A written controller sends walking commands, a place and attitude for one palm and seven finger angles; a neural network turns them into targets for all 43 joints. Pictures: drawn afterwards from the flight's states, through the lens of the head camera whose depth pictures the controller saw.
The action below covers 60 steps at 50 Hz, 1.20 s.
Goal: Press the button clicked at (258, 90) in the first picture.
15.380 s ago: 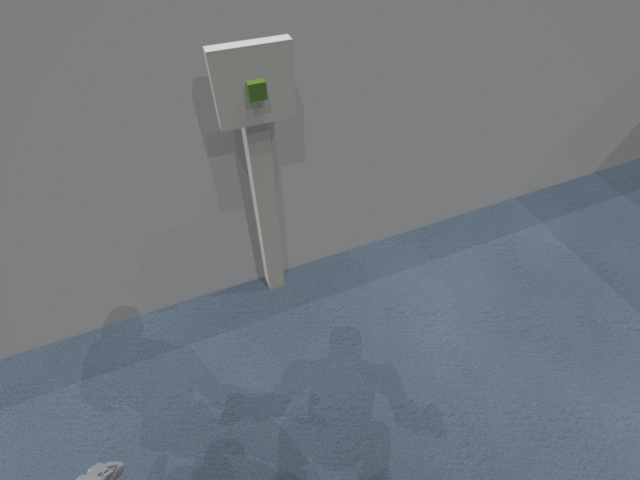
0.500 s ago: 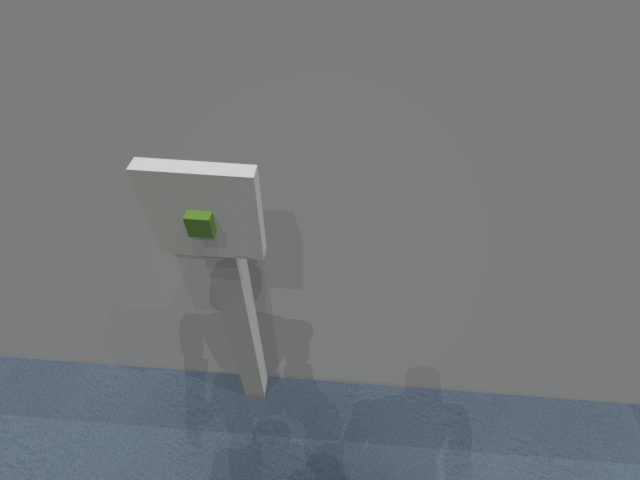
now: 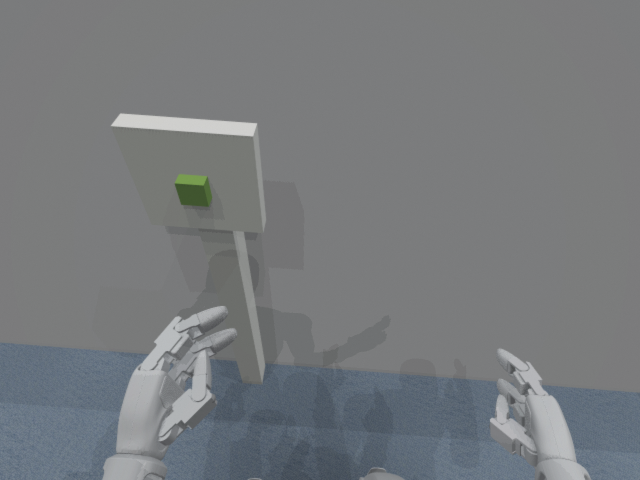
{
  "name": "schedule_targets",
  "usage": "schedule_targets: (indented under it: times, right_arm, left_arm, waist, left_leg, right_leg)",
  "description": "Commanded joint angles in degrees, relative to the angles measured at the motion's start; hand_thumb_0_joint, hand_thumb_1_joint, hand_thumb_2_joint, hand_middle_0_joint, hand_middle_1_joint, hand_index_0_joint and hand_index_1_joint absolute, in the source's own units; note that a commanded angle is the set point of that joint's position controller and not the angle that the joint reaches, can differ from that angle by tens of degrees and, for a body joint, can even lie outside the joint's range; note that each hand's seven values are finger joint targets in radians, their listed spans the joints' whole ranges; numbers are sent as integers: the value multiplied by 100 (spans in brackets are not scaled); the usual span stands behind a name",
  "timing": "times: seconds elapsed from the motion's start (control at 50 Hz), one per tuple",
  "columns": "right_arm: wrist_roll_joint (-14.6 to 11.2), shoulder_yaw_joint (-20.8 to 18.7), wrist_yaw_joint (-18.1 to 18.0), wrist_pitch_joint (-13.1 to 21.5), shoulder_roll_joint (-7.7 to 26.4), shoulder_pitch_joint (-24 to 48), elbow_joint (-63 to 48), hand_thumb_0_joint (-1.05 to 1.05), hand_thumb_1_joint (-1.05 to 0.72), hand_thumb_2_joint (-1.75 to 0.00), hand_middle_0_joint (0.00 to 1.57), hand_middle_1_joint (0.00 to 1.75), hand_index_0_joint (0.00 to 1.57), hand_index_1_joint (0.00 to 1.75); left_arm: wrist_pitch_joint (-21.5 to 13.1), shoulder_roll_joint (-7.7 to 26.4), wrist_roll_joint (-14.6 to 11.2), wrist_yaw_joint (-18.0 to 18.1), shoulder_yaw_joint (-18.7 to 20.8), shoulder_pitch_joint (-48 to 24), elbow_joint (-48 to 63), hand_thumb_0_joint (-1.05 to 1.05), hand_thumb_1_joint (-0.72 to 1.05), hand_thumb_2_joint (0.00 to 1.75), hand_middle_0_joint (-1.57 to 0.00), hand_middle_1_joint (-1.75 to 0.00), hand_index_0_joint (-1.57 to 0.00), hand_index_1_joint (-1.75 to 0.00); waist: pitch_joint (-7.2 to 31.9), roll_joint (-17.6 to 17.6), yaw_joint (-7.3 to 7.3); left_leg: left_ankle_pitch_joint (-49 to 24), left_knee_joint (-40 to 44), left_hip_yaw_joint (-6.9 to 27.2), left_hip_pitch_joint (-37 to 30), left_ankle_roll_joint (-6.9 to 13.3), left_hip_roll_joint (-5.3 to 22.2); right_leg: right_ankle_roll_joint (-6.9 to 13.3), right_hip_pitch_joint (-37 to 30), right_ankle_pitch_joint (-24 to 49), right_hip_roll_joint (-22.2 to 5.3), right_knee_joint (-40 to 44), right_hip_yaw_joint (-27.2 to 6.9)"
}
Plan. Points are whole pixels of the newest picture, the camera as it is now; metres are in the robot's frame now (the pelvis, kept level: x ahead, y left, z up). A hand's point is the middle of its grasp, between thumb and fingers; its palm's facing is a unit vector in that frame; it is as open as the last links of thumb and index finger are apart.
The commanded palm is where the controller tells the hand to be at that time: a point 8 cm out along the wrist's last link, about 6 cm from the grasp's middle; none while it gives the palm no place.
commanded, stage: raise the hand and make a fist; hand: left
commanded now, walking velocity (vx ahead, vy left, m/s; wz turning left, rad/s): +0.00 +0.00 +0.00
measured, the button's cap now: (194, 189) +0.47 +0.20 +0.11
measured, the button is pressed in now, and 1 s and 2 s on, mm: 0 0 0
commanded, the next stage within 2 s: aim a knuckle at the button in 1.66 s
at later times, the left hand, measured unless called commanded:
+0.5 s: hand (167, 397) +0.21 +0.18 +0.04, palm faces -0.02 -1.00 -0.04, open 3.1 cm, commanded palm +0.17 +0.23 +0.05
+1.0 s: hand (137, 363) +0.23 +0.21 +0.08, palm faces +0.00 -1.00 -0.06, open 3.1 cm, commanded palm +0.20 +0.26 +0.09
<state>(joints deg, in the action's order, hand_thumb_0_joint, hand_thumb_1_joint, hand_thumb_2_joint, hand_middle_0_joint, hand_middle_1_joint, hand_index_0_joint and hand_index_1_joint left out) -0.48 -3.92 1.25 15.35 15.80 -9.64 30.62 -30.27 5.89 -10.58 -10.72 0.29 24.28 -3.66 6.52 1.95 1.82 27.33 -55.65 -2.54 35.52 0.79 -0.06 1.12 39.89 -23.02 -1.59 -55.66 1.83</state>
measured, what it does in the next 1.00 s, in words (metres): stands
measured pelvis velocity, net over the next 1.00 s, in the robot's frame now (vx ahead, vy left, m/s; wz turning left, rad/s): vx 0.03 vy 0.01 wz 0.03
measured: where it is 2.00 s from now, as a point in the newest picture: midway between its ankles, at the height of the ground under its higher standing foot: outside the picture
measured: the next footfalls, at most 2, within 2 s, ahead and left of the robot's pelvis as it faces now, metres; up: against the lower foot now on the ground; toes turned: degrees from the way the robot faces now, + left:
none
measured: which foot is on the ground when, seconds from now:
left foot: down 0.00-1.00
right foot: down 0.00-1.00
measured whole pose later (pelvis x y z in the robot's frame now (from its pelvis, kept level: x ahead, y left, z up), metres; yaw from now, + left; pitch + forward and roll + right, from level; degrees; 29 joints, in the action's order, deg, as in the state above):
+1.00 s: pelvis +0.03 +0.01 +0.00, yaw +2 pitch +10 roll -2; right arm -2.4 2.1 -2.2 9.7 12.6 -14.4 26.3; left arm -15.5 15.5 -16.2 -15.7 10.3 26.6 9.2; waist 7.3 -1.5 0.0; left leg 30.2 -56.7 1.2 36.4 0.9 0.9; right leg 0.6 37.7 -24.7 -0.6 -52.7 5.5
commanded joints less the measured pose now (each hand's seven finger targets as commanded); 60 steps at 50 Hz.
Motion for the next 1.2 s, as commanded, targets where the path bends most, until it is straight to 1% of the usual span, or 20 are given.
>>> schedule_targets:
  times: [0.0, 0.04, 0.08, 0.1, 0.14, 0.2, 0.3, 0.34, 0.4, 0.5, 0.54, 0.6, 0.64, 0.7, 0.78, 0.8, 0.84, 0.9, 1.08, 1.18]
  right_arm:
    - [-70, -159, -16, -211, 411, 530, -1487, 0, -90, -90, 20, 30, 20, 30]
    - [-64, -152, -86, -325, 309, 319, -1570, 0, -90, -90, 20, 30, 20, 30]
    - [-15, -121, -112, -348, 267, 58, -1527, 0, -90, -90, 20, 30, 20, 30]
    - [24, -61, -133, -350, 321, -34, -1473, 0, -90, -90, 20, 30, 20, 30]
    - [7, -24, -166, -277, 350, -85, -1333, 0, -90, -90, 20, 30, 20, 30]
    - [-18, 41, -222, -182, 452, -108, -1201, 0, -90, -90, 20, 30, 20, 30]
    - [-184, 11, -329, -307, 372, 82, -1284, 0, -90, -90, 20, 30, 20, 30]
    - [-200, 31, -363, -360, 290, 76, -1356, 0, -90, -90, 20, 30, 20, 30]
    - [-159, 78, -404, -360, 206, 147, -1292, 0, -90, -90, 20, 30, 20, 30]
    - [-149, 77, -359, -275, 300, -22, -1230, 0, -90, -90, 20, 30, 20, 30]
    - [-165, 65, -360, -239, 339, -124, -1236, 0, -90, -90, 20, 30, 20, 30]
    - [-185, 63, -376, -232, 406, -162, -1265, 0, -90, -90, 20, 30, 20, 30]
    - [-198, 56, -393, -231, 412, -212, -1279, 0, -90, -90, 20, 30, 20, 30]
    - [-197, 81, -412, -260, 419, -244, -1265, 0, -90, -90, 20, 30, 20, 30]
    - [-202, 121, -405, -263, 416, -284, -1282, 0, -90, -90, 20, 30, 20, 30]
    - [-195, 129, -406, -286, 431, -283, -1279, 0, -90, -90, 20, 30, 20, 30]
    - [-209, 145, -410, -291, 443, -291, -1287, 0, -90, -90, 20, 30, 20, 30]
    - [-194, 195, -415, -292, 465, -279, -1255, 0, -90, -90, 20, 30, 20, 30]
    - [-218, 293, -442, -160, 515, -296, -1131, 0, -90, -90, 20, 30, 20, 30]
    - [-246, 321, -465, -98, 574, -256, -1047, 0, -90, -90, 20, 30, 20, 30]
  left_arm:
    - [-31, 831, -92, -140, 640, 1337, 1361, 0, 90, 90, -69, -84, -69, -84]
    - [-20, 855, -100, 69, 730, 1188, 2106, 0, 90, 90, -75, -90, -75, -90]
    - [-242, 943, -118, 196, 699, 711, 2970, 0, 90, 90, -81, -96, -81, -96]
    - [-368, 975, -139, 167, 582, 305, 3349, 0, 90, 90, -83, -99, -83, -99]
    - [-500, 747, -167, -15, 267, 309, 3245, 0, 90, 90, -89, -105, -89, -105]
    - [-292, 831, -271, -501, 159, 333, 2874, 0, 90, 90, -97, -114, -97, -114]
    - [899, 1324, -426, -737, 1011, 1147, 2347, 0, 90, 90, -111, -129, -111, -129]
    - [1109, 1317, -542, -631, 1159, 1129, 2764, 0, 90, 90, -116, -135, -116, -135]
    - [1063, 1272, -636, -370, 1280, 1082, 2753, 0, 90, 90, -124, -144, -124, -144]
    - [679, 1191, -550, -284, 1080, 1000, 2573, 0, 90, 90, -130, -150, -130, -150]
    - [593, 1231, -536, -353, 1053, 929, 2617, 0, 90, 90, -130, -150, -130, -150]
    - [604, 1356, -576, -393, 1148, 862, 2589, 0, 90, 90, -130, -150, -130, -150]
    - [601, 1402, -576, -383, 1207, 765, 2766, 0, 90, 90, -130, -150, -130, -150]
    - [708, 1498, -589, -319, 1306, 640, 2667, 0, 90, 90, -130, -150, -130, -150]
    - [822, 1461, -584, -316, 1287, 495, 2700, 0, 90, 90, -130, -150, -130, -150]
    - [893, 1504, -597, -336, 1317, 427, 2575, 0, 90, 90, -130, -150, -130, -150]
    - [968, 1468, -597, -394, 1288, 329, 2568, 0, 90, 90, -130, -150, -130, -150]
    - [1112, 1653, -646, -468, 1462, 118, 2399, 0, 90, 90, -130, -150, -130, -150]
    - [1248, 1825, -786, -673, 1676, -592, 2321, 0, 90, 90, -130, -150, -130, -150]
    - [1374, 1948, -839, -765, 1791, -891, 2005, 0, 90, 90, -130, -150, -130, -150]
  waist:
    - [431, -148, -597]
    - [895, -606, -553]
    - [1262, -931, -321]
    - [1246, -679, -101]
    - [1149, -716, 92]
    - [1061, -562, 241]
    - [1491, -41, -209]
    - [1693, -247, -298]
    - [1404, 16, -345]
    - [927, -121, -187]
    - [1005, -318, -155]
    - [920, -240, -144]
    - [1023, -498, -175]
    - [863, -415, -146]
    - [887, -767, -164]
    - [819, -487, -120]
    - [812, -638, -122]
    - [766, -429, -118]
    - [905, -626, -114]
    - [681, -633, -141]
  left_leg:
    - [-497, 343, 9, 1050, -26, -265]
    - [-887, 187, 140, 859, -2, -142]
    - [-1397, -132, 239, 644, 27, -82]
    - [-1467, -286, 344, 669, 59, -38]
    - [-1380, -461, 415, 680, 77, 12]
    - [-1167, -586, 470, 871, 106, 30]
    - [-1156, -188, 440, 1040, 73, -38]
    - [-1405, -22, 421, 821, 63, -44]
    - [-1541, 105, 470, 827, 43, -15]
    - [-1259, 247, 450, 770, 32, -14]
    - [-1140, 310, 429, 642, 31, -25]
    - [-1105, 397, 428, 598, 37, -27]
    - [-1208, 502, 421, 383, 31, -28]
    - [-1317, 582, 448, 285, 25, -5]
    - [-1528, 717, 445, 21, -12, -4]
    - [-1515, 720, 470, 57, 3, 8]
    - [-1595, 778, 455, -65, -10, 9]
    - [-1663, 824, 482, -79, -5, 12]
    - [-1800, 1076, 511, -492, -35, 29]
    - [-1641, 1252, 512, -525, -38, 27]
  right_leg:
    - [154, -559, -188, 70, 421, -285]
    - [156, -440, 409, 128, 163, -209]
    - [123, -261, 1053, 166, 0, -185]
    - [101, -69, 1134, 226, -103, -158]
    - [62, 266, 999, 229, -78, -103]
    - [51, 354, 719, 252, 8, -95]
    - [-4, -609, 496, 196, 314, -110]
    - [-27, -862, 851, 150, 326, -51]
    - [-17, -925, 1024, 185, 316, 51]
    - [-6, -591, 587, 191, 450, 101]
    - [-4, -576, 413, 158, 551, 60]
    - [7, -639, 321, 176, 641, 60]
    - [19, -688, 470, 175, 643, 115]
    - [23, -727, 621, 220, 686, 175]
    - [26, -832, 911, 206, 744, 227]
    - [20, -868, 916, 239, 770, 235]
    - [14, -919, 1042, 226, 828, 229]
    - [21, -1067, 1155, 245, 908, 222]
    - [12, -1273, 1278, 218, 1124, 253]
    - [16, -1352, 1109, 212, 1287, 246]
